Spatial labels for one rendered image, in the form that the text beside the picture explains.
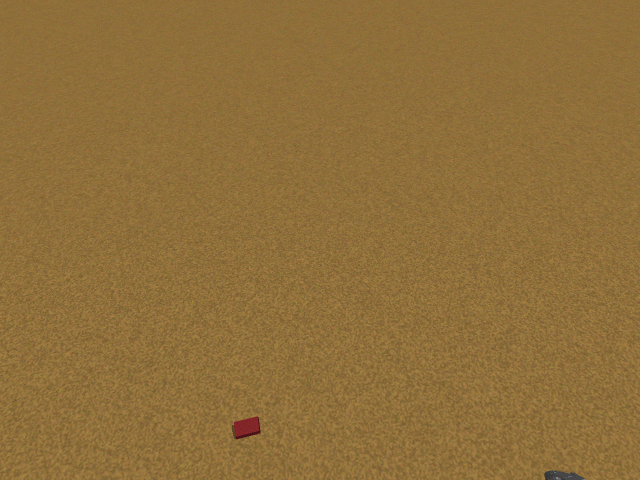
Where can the small box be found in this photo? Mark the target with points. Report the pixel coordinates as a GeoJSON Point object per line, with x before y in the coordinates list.
{"type": "Point", "coordinates": [247, 427]}

